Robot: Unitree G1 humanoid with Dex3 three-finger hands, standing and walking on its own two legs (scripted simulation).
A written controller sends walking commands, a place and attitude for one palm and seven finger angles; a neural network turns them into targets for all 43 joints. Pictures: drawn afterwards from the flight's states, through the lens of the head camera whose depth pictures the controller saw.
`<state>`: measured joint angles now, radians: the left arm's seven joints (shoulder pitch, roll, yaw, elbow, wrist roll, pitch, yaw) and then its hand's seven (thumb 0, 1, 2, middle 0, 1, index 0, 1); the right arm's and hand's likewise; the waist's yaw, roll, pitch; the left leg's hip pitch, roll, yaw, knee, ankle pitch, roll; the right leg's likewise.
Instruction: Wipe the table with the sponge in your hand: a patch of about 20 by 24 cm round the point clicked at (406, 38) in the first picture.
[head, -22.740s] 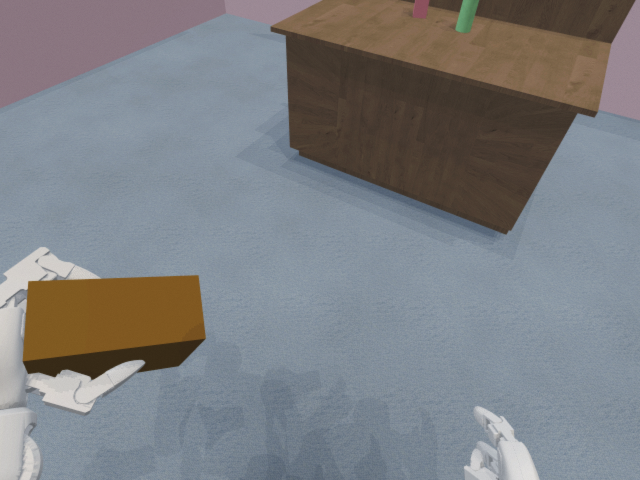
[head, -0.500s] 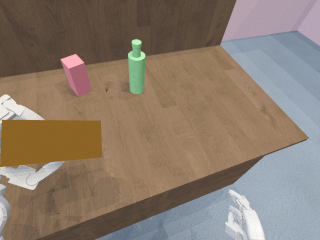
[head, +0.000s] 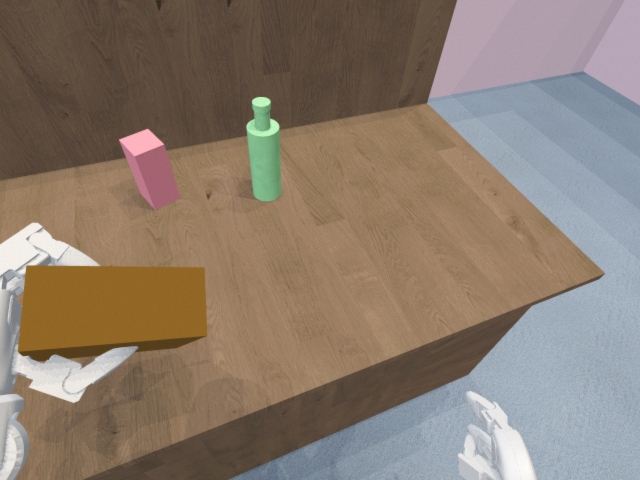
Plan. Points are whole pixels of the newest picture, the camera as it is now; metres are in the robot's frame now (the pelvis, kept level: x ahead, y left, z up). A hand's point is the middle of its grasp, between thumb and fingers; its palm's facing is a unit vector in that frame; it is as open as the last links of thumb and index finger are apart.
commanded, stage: look again from close up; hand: left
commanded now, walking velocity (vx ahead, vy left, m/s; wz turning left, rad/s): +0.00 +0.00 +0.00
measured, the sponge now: (143, 313) +0.23 +0.20 +0.14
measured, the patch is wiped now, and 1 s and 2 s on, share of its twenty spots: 0.00 0.00 0.00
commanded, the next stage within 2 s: come to a stop and stand still in 0.24 s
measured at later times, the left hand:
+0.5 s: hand (89, 324) +0.21 +0.23 +0.15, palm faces +0.35 -0.85 -0.39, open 9.9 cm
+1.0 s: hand (58, 299) +0.23 +0.27 +0.16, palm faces +0.41 -0.84 -0.36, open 9.9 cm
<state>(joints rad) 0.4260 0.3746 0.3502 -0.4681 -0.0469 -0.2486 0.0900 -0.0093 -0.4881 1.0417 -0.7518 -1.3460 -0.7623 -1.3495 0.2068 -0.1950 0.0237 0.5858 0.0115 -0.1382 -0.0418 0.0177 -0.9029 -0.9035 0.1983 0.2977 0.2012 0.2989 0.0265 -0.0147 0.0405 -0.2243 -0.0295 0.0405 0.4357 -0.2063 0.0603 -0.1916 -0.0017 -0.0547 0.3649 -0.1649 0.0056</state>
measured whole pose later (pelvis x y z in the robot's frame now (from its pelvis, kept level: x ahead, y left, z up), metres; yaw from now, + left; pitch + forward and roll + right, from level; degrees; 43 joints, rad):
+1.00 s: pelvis +0.01 +0.01 +0.00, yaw +0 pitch +0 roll -1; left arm 0.36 0.39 0.39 -0.45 -0.06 -0.27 0.09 -0.01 -0.49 1.04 -0.75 -1.35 -0.76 -1.35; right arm 0.21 -0.19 0.03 0.61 0.01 -0.18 -0.02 0.02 -0.90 -0.90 0.20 0.30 0.20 0.30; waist 0.05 -0.05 0.08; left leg -0.24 -0.04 0.04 0.46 -0.23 0.07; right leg -0.21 -0.02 -0.05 0.42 -0.20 0.01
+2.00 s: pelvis -0.01 +0.00 +0.00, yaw -1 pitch +1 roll -1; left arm 0.14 0.51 0.53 -0.33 -0.05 -0.28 0.06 -0.01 -0.49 1.05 -0.75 -1.34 -0.76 -1.35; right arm 0.19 -0.21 0.01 0.59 0.01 -0.16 0.01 0.02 -0.90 -0.90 0.20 0.30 0.20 0.30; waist 0.05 -0.01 0.10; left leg -0.29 -0.02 0.06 0.48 -0.21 0.06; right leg -0.27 0.00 -0.03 0.42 -0.17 0.00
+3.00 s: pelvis -0.01 +0.01 +0.00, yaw -1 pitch +0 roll -1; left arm 0.42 0.38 0.36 -0.42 -0.04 -0.24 0.05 -0.01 -0.49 1.05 -0.75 -1.34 -0.76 -1.35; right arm 0.23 -0.19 0.05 0.58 0.01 -0.14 -0.04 0.02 -0.90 -0.90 0.20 0.30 0.20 0.30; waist 0.03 -0.02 0.05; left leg -0.24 -0.03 0.07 0.44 -0.20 0.07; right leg -0.21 0.00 -0.03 0.37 -0.15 0.01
